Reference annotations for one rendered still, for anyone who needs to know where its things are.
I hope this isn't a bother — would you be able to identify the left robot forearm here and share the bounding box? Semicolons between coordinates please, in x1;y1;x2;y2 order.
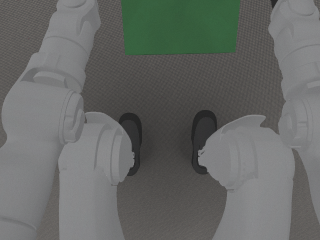
1;0;101;133

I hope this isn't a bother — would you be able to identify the carton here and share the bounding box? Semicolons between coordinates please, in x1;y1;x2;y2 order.
121;0;240;55

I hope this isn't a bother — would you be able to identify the robot right upper arm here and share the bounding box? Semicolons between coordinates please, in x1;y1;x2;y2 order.
278;93;320;224

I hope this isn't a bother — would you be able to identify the robot left foot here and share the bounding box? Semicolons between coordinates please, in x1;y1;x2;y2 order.
118;112;142;176

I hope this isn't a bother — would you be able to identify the robot left shin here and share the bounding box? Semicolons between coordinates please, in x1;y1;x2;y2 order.
58;112;135;177

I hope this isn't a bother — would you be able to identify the right robot forearm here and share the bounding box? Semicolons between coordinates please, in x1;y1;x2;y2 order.
268;0;320;101

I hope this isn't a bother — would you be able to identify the robot left upper arm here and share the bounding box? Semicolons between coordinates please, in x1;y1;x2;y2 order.
0;81;85;240

